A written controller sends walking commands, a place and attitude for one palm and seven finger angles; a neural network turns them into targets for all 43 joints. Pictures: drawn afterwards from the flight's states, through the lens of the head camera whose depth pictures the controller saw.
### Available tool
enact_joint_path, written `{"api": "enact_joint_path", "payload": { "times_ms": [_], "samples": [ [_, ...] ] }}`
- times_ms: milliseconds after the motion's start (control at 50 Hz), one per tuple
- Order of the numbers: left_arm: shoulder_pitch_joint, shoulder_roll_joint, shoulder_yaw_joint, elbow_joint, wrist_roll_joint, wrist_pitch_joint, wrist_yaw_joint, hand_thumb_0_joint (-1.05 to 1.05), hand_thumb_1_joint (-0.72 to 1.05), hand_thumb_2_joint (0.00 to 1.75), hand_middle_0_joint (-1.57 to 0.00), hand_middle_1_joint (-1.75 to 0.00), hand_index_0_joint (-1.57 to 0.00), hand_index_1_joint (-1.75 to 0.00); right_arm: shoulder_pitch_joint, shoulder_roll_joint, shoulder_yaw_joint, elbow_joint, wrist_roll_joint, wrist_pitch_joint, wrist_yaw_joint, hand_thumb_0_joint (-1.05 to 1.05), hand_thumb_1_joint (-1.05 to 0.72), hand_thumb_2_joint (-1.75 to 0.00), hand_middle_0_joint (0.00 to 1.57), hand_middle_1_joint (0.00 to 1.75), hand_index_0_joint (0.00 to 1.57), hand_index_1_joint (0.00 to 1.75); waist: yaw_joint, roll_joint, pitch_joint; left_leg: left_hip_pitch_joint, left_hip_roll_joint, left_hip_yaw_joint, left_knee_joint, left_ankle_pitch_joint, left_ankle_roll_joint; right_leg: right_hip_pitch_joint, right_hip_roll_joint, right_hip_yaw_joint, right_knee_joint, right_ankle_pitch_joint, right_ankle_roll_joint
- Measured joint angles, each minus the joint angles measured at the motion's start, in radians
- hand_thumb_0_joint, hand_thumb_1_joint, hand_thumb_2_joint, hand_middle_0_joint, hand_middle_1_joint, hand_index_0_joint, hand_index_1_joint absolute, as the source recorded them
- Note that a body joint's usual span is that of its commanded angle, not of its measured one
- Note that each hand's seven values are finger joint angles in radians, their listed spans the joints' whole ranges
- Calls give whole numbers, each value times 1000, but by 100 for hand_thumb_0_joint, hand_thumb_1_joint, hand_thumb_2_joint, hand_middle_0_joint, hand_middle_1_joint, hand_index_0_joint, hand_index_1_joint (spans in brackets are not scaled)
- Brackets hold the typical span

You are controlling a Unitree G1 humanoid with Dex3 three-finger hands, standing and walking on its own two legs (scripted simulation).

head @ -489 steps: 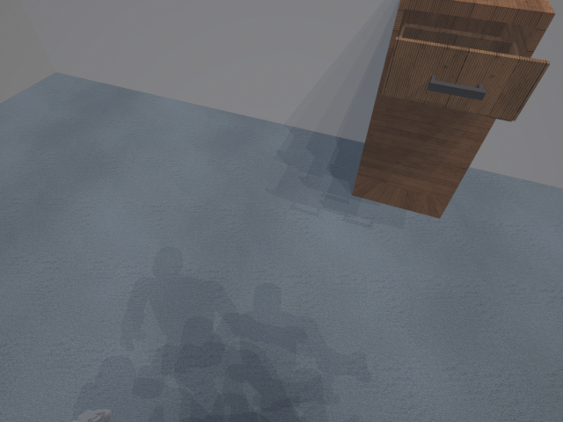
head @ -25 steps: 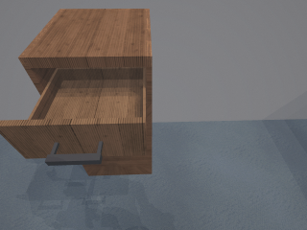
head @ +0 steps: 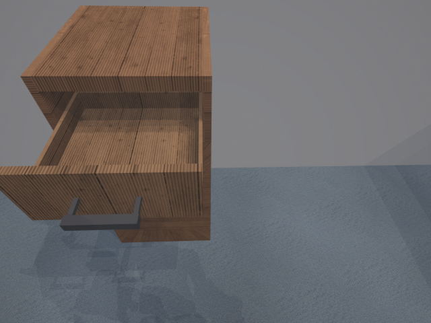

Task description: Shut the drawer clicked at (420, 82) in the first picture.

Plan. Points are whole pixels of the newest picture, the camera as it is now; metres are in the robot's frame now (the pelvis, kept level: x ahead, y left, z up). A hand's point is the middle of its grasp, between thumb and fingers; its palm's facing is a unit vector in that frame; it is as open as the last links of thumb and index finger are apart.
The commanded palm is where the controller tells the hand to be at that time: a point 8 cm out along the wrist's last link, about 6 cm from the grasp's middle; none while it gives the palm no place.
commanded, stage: look again from close up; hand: left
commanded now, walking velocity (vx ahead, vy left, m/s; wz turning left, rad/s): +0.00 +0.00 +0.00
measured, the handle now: (104, 212) +0.31 +0.25 +0.01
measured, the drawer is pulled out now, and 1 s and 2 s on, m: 0.25 0.25 0.25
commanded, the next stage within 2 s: come to a stop and stand still in 0.36 s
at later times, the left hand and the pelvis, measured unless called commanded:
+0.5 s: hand out of the picture +0.01 +0.16 -0.18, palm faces +0.02 -0.98 -0.18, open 7.4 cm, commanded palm none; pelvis +0.00 -0.01 +0.00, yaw +0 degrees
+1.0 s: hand out of the picture -0.02 +0.19 -0.18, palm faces +0.03 -0.98 -0.20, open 7.4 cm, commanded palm none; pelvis -0.03 +0.01 +0.00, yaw +1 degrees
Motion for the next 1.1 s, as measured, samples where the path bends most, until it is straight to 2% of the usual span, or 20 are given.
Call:
{"api": "enact_joint_path", "payload": {
  "times_ms": [500,560,640,840,1100],
  "samples": [
    [11,-19,4,9,0,-6,2,0,90,90,-20,-30,-20,-30,12,27,-2,28,1,-1,-2,1,-91,-90,20,30,20,30,0,-5,-4,-2,13,-5,-16,10,-13,-3,13,-6,-14,9,-12],
    [16,-31,-3,6,4,-21,21,0,90,90,-20,-30,-20,-30,9,12,-6,-8,2,6,1,1,-91,-90,20,30,20,30,-7,20,3,-39,29,-10,45,-16,-14,-16,28,-10,-6,12,-10],
    [28,-28,-6,-3,1,-16,25,1,90,90,-20,-30,-20,-30,21,7,-13,-54,3,-3,-4,1,-91,-90,20,30,20,30,-21,20,-8,-44,19,-12,80,-31,-6,-20,19,-11,34,-8,-5],
    [23,0,-4,-55,4,5,12,1,90,90,-20,-30,-20,-30,33,11,-11,-76,-4,14,8,1,-92,-90,20,30,20,30,-10,1,-37,-40,-2,-13,60,2,8,-19,-2,-12,26,15,4],
    [69,0,-2,-36,3,4,4,1,90,90,-20,-30,-20,-30,62,14,-8,-37,-2,13,11,1,-91,-90,20,30,20,30,-7,-6,-26,-54,-9,-16,14,44,11,-33,-9,-15,-13,52,10]
  ]
}}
